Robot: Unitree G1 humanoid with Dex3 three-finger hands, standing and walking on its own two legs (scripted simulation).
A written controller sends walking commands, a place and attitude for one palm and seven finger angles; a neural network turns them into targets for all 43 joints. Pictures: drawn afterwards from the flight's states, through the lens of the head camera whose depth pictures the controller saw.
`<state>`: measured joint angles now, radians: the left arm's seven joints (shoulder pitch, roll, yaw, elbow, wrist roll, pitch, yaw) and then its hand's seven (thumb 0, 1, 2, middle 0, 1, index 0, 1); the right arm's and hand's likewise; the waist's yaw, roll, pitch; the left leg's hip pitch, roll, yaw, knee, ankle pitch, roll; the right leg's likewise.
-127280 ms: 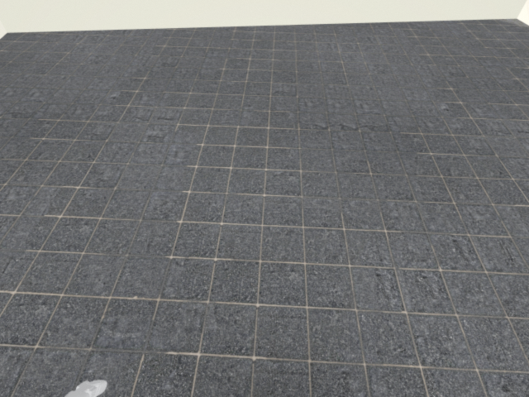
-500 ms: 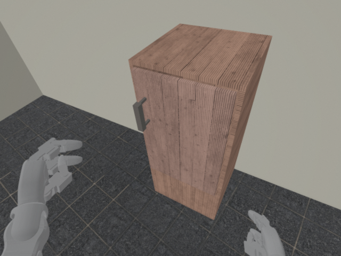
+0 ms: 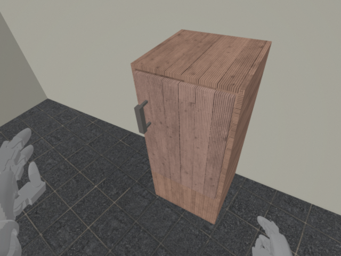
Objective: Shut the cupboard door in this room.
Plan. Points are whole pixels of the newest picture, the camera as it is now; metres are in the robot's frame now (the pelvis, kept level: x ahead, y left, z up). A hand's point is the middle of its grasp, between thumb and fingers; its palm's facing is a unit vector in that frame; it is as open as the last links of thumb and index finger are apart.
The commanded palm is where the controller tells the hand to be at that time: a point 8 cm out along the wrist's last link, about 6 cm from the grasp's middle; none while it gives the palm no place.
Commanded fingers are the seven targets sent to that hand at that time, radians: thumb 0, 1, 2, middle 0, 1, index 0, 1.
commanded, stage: draw the hand back to the body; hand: left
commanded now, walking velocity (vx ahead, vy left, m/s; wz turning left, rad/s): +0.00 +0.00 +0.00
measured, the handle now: (144, 116) +0.62 +0.19 -0.04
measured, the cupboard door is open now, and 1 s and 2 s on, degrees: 0 0 0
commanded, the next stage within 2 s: step back with the hand held close in 0.06 s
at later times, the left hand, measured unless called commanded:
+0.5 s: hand (28, 187) +0.18 +0.29 +0.16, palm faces +0.37 -0.79 -0.49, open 7.4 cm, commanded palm +0.12 +0.32 +0.18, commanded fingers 0.00 0.90 0.90 -0.20 -0.30 -0.20 -0.30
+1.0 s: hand out of the picture +0.09 +0.30 +0.16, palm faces +0.48 -0.77 -0.43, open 7.4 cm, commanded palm +0.04 +0.34 +0.18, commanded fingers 0.00 0.90 0.90 -0.20 -0.30 -0.20 -0.30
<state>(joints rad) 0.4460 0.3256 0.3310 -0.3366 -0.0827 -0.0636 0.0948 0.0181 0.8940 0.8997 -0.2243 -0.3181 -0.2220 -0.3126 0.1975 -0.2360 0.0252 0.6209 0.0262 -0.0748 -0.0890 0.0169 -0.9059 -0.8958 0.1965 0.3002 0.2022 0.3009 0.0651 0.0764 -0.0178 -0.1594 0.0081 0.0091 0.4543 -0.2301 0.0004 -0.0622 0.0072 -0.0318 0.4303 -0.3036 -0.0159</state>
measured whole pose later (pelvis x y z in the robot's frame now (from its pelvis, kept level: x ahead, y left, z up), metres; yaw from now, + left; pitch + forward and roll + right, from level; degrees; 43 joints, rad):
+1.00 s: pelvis -0.10 +0.03 -0.02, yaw +1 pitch +0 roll -3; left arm 0.53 0.38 0.43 -0.48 -0.04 -0.23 0.15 0.02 0.89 0.90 -0.22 -0.30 -0.21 -0.30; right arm 0.23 -0.22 0.01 0.59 0.01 -0.05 -0.09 0.02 -0.90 -0.90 0.20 0.30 0.20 0.30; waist 0.02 0.03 0.00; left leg -0.47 0.00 0.00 0.63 -0.24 0.04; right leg -0.34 0.01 -0.03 0.56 -0.21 0.02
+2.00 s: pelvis -0.27 +0.13 -0.03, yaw -1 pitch -2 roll -4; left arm 0.50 0.46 0.46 -0.63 -0.06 -0.21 0.14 0.01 0.89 0.90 -0.22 -0.31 -0.22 -0.30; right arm 0.26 -0.17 0.02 0.70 -0.01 -0.06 -0.05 0.01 -0.90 -0.90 0.20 0.30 0.20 0.30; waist 0.06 -0.05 -0.05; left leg -0.54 0.04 -0.01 0.99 -0.40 -0.02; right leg -0.25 0.04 -0.07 0.66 -0.40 -0.04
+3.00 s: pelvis -0.31 +0.20 -0.01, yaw -4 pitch +0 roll +0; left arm 0.50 0.38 0.40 -0.40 -0.05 -0.16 0.16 0.02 0.89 0.90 -0.21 -0.30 -0.21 -0.30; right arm 0.22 -0.20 0.02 0.66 0.02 -0.06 -0.08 0.02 -0.90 -0.90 0.20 0.30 0.20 0.30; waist 0.00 0.01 -0.01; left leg -0.33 0.01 0.03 0.55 -0.21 0.01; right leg -0.13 0.02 -0.02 0.52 -0.38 -0.01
